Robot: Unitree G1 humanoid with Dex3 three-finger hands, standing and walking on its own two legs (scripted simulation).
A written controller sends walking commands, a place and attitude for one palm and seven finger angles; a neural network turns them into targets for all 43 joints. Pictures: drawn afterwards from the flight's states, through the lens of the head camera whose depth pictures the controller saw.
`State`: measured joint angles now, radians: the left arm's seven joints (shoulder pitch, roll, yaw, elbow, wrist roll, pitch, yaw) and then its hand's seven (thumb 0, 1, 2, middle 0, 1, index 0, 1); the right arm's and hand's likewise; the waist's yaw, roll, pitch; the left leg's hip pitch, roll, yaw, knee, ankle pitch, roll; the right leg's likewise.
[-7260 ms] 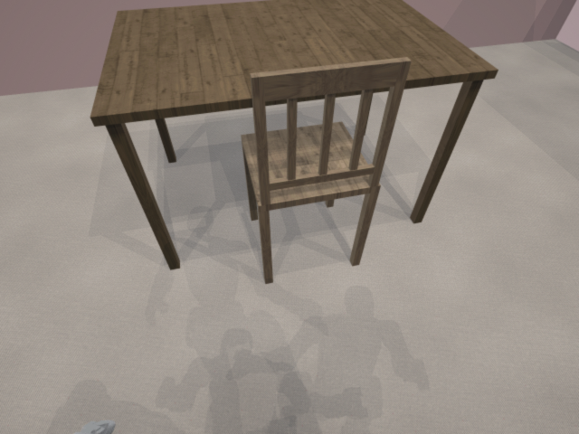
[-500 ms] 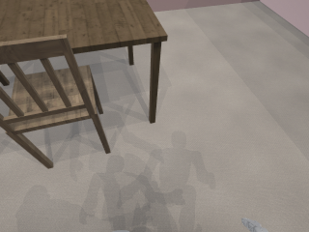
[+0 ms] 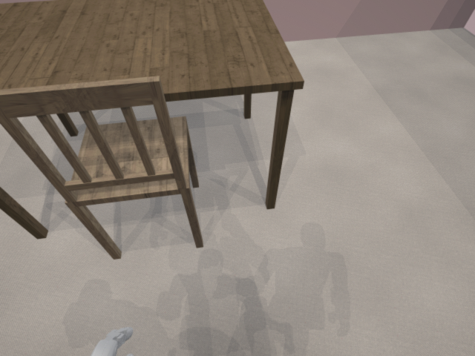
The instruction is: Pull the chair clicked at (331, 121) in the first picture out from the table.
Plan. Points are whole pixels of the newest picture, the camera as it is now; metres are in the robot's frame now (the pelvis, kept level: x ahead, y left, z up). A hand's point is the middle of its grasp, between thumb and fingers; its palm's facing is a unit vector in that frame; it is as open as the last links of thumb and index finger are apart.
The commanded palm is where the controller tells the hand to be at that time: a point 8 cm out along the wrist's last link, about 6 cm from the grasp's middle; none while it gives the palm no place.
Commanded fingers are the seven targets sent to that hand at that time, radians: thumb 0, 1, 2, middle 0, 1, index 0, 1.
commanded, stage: turn to face it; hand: left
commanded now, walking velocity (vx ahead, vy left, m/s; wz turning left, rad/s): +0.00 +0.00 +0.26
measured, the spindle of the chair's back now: (104, 147) +0.64 +0.39 -0.09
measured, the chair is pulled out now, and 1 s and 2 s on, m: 0.00 0.00 0.00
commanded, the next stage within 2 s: take the last steps up to it in 0.04 s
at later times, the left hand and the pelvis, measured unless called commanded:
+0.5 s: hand out of the picture -0.06 +0.20 -0.17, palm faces +0.24 -0.95 -0.21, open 7.4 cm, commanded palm none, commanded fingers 0.00 0.90 0.90 -0.20 -0.30 -0.20 -0.30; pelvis +0.03 +0.02 +0.00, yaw +7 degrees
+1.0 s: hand (143, 292) +0.27 +0.22 -0.17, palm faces +0.13 -0.97 -0.21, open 7.4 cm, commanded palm none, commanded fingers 0.00 0.90 0.90 -0.20 -0.30 -0.20 -0.30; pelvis +0.19 +0.03 -0.02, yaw +7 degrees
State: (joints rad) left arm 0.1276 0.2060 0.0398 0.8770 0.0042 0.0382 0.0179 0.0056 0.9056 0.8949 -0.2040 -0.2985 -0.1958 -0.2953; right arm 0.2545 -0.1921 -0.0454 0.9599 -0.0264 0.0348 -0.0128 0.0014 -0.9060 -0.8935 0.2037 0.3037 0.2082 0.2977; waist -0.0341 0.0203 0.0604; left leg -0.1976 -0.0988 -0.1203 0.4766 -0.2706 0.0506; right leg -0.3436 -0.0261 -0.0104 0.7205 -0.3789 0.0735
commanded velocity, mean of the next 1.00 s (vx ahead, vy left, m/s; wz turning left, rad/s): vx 0.18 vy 0.00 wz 0.03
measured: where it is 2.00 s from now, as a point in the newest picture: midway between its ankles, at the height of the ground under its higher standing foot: outside the picture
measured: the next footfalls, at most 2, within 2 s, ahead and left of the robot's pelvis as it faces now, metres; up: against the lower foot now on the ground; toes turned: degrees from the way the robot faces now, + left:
right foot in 0.04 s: +0.04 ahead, -0.12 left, +0.00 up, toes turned -1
left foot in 0.50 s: +0.05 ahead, +0.14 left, +0.00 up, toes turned +11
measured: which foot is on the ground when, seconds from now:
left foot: down 0.00-0.04, up 0.06-0.48, down 0.50-0.94, up 0.96-1.00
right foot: up 0.00-0.02, down 0.04-0.50, up 0.52-0.90, down 0.92-1.00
